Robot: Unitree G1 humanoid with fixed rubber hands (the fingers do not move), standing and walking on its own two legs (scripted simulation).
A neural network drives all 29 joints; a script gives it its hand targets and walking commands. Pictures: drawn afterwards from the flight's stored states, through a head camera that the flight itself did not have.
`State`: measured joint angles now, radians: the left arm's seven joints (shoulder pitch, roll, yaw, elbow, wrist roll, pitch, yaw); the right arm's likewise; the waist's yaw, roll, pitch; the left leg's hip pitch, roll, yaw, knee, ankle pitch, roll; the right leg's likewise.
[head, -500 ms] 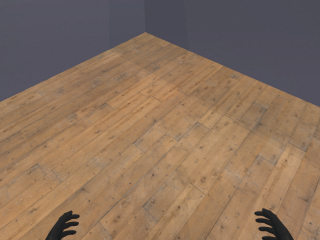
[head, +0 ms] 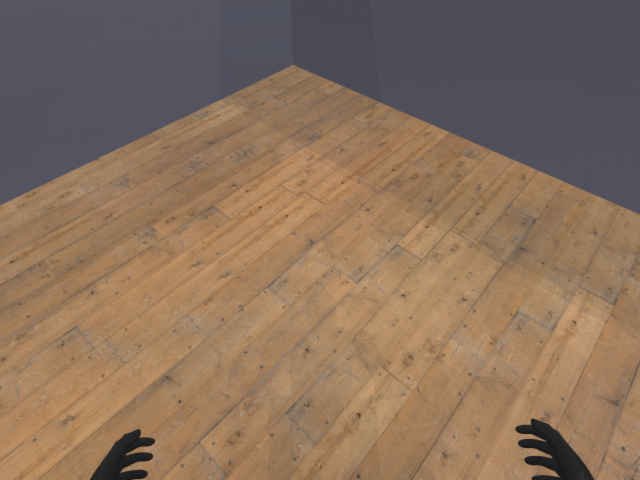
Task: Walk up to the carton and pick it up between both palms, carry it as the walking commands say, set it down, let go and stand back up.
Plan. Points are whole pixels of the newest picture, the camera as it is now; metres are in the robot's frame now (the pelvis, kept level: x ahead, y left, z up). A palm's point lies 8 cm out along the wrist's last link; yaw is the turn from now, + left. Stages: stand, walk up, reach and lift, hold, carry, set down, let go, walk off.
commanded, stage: stand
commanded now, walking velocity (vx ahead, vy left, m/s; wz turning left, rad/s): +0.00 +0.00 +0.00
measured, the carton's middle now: out of the picture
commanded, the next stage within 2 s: walk up in 1.40 s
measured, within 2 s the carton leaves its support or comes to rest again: neither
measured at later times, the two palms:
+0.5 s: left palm out of the picture +0.11 +0.28 -0.09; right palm out of the picture +0.14 -0.29 -0.07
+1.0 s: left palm out of the picture +0.09 +0.27 -0.09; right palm out of the picture +0.12 -0.30 -0.08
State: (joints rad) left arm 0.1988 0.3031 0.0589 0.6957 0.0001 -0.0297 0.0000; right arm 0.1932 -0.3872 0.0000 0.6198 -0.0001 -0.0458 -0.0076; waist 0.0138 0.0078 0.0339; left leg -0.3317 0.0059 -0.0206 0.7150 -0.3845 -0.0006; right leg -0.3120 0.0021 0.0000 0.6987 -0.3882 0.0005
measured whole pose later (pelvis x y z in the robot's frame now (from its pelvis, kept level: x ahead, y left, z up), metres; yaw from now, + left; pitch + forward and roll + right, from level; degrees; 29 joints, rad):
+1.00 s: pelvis -0.02 -0.01 +0.00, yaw +0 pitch -1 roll +1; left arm 0.20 0.31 0.06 0.80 0.00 -0.03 0.00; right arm 0.19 -0.37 0.00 0.73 0.00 -0.05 0.00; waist 0.01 0.01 0.03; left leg -0.31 0.01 -0.02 0.67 -0.34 0.00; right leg -0.31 0.00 0.00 0.70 -0.36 -0.01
